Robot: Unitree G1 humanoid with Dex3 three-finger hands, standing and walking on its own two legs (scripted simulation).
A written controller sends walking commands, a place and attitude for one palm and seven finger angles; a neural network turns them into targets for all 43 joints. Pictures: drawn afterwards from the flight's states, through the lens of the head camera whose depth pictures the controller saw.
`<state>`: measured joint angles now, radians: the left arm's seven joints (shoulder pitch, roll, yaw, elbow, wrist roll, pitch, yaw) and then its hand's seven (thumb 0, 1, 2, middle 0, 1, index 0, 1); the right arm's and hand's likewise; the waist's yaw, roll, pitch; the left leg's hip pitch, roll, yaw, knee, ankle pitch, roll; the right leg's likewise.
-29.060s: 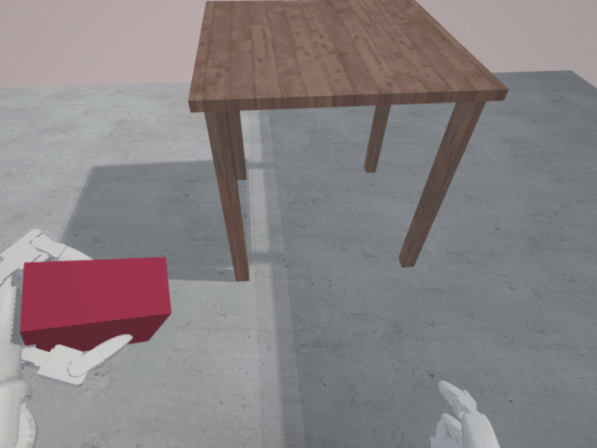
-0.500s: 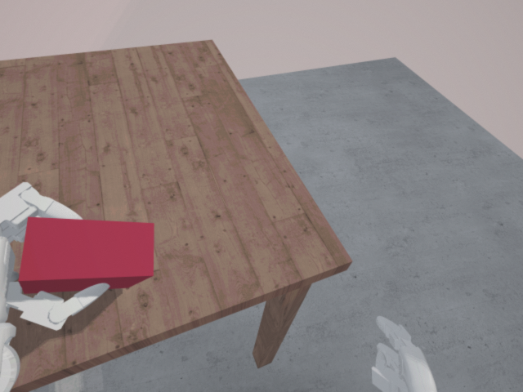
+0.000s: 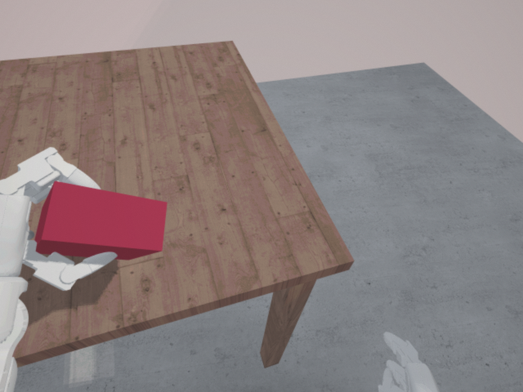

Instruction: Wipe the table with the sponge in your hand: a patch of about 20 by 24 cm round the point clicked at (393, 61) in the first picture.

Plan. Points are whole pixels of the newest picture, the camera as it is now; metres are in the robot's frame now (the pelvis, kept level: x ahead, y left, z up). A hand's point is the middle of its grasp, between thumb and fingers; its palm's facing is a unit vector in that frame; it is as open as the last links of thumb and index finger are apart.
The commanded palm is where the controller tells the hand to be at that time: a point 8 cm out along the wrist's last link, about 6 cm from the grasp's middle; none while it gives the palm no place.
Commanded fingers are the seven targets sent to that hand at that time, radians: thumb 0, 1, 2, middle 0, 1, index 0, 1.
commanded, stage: turn the palm down, sponge in hand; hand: left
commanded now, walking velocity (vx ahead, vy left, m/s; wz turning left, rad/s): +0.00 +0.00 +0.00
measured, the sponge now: (114, 229) +0.26 +0.22 +0.14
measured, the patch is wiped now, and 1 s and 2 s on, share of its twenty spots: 0.00 0.00 0.00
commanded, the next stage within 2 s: none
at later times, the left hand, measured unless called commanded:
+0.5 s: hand (52, 231) +0.22 +0.25 +0.19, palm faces +0.46 -0.54 -0.71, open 10.1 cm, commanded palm +0.17 +0.26 +0.22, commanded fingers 0.00 0.10 1.30 -1.20 -1.60 -1.20 -1.60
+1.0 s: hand (38, 212) +0.24 +0.28 +0.19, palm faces +0.27 -0.39 -0.88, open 10.1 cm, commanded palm +0.20 +0.28 +0.25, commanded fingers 0.00 0.10 1.30 -1.20 -1.60 -1.20 -1.60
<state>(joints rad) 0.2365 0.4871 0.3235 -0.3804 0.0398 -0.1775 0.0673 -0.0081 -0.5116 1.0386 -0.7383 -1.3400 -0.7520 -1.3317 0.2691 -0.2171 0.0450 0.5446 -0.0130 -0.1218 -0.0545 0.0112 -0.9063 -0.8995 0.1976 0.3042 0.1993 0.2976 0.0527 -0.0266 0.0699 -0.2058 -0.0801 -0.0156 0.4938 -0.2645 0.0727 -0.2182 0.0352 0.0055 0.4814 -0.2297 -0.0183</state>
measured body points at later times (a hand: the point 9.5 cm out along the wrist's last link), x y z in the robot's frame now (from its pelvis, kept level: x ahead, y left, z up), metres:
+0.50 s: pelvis -0.02 -0.06 -0.01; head -0.03 -0.09 +0.44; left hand +0.19 +0.28 +0.23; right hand +0.19 -0.29 -0.10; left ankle +0.00 +0.07 -0.74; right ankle +0.01 -0.11 -0.74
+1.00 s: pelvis +0.01 +0.00 +0.00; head +0.02 -0.04 +0.44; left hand +0.22 +0.30 +0.23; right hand +0.23 -0.23 -0.09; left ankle +0.00 +0.07 -0.74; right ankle +0.01 -0.11 -0.74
